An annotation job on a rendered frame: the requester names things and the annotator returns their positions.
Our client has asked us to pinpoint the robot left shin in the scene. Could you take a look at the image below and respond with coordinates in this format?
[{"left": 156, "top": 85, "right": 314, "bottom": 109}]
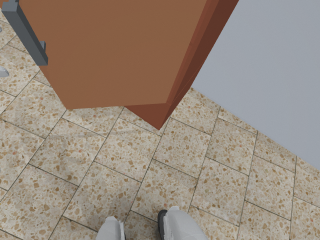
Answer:
[{"left": 105, "top": 216, "right": 117, "bottom": 223}]

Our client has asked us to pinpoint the cupboard door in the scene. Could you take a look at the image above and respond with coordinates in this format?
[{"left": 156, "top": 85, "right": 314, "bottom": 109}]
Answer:
[{"left": 0, "top": 0, "right": 207, "bottom": 110}]

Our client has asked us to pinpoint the robot right foot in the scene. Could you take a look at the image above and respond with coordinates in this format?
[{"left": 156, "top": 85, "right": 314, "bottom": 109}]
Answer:
[{"left": 157, "top": 209, "right": 167, "bottom": 240}]

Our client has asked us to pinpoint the handle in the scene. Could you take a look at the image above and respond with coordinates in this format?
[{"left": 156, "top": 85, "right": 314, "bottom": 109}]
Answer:
[{"left": 1, "top": 0, "right": 48, "bottom": 66}]

